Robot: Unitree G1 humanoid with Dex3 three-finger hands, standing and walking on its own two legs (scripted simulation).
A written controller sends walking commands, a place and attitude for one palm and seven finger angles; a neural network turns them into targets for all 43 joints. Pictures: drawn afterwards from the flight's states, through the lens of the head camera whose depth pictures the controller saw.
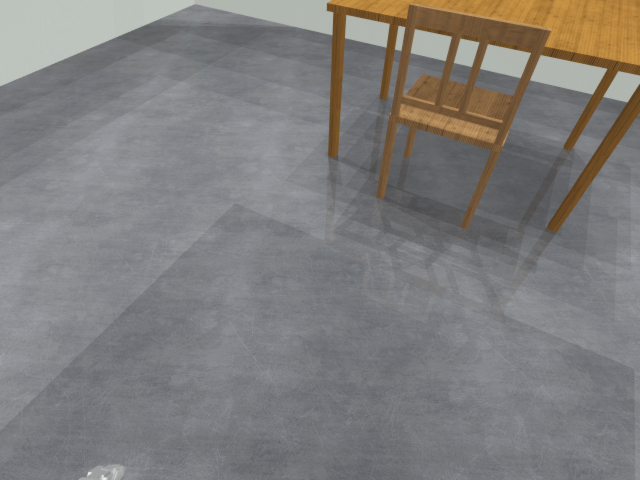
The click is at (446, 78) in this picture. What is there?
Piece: chair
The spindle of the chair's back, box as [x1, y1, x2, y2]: [435, 33, 460, 106]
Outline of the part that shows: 453,33 435,102 436,105 440,106 442,104 460,37 460,34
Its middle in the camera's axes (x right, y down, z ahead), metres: +0.44 -0.58 +1.33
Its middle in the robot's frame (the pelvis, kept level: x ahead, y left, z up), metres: +1.40 -0.36 -0.12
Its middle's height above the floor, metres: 0.65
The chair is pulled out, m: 0.00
